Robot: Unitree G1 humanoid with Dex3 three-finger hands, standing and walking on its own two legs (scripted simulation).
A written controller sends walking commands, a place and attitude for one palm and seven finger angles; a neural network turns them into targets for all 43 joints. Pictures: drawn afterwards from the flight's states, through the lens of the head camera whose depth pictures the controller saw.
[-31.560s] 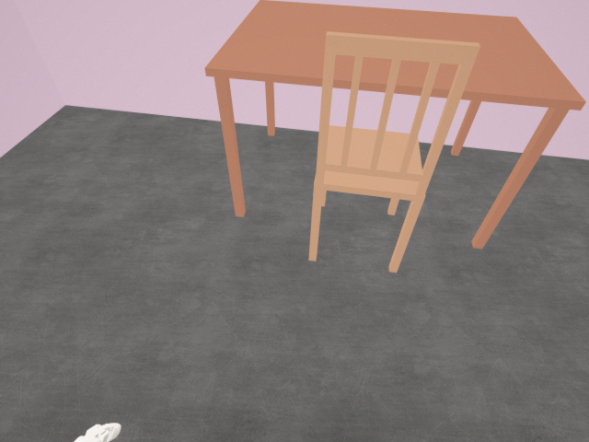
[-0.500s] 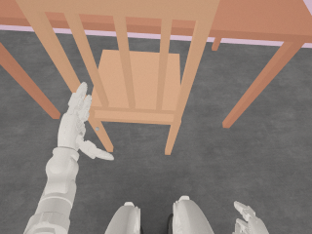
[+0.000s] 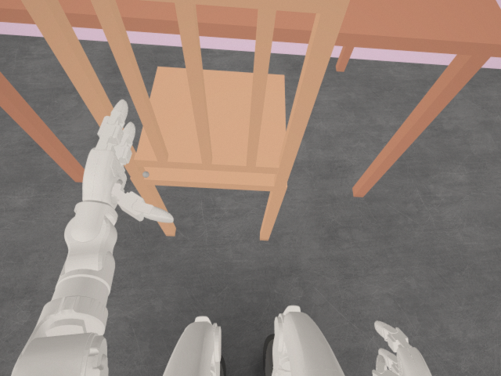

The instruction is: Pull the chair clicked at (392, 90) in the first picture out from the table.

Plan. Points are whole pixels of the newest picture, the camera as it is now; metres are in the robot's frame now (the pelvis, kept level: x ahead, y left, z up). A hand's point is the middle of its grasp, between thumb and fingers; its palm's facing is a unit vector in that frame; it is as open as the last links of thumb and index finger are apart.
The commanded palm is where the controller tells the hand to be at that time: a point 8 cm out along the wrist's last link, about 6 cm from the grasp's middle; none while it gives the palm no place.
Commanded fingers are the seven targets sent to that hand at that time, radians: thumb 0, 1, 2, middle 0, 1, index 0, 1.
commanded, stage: push the fingers through the gap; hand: left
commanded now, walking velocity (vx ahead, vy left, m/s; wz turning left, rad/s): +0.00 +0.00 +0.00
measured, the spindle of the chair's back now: (199, 104) +0.54 +0.08 +0.05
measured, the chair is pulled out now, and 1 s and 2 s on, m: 0.00 0.00 0.00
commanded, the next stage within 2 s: hook a spindle and tug to test in 1.28 s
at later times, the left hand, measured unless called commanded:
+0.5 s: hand (149, 148) +0.47 +0.16 +0.03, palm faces -0.06 -1.00 -0.05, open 16.9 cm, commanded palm +0.44 +0.21 +0.02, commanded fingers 0.00 -0.50 0.30 -0.06 -0.08 -0.06 -0.08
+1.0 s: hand (160, 126) +0.51 +0.15 +0.03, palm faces -0.05 -1.00 -0.04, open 16.9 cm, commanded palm +0.48 +0.20 +0.02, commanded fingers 0.00 -0.50 0.30 -0.06 -0.08 -0.06 -0.08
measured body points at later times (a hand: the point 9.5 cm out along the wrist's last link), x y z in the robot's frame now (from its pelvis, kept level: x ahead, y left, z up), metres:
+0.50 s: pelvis +0.00 +0.00 +0.00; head +0.15 +0.01 +0.43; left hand +0.46 +0.21 +0.03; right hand +0.07 -0.27 -0.11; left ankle +0.01 +0.08 -0.62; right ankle +0.06 -0.10 -0.62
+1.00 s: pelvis +0.01 +0.01 +0.00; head +0.17 +0.02 +0.42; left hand +0.51 +0.20 +0.03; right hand +0.03 -0.26 -0.12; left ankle +0.01 +0.08 -0.62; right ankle +0.06 -0.10 -0.62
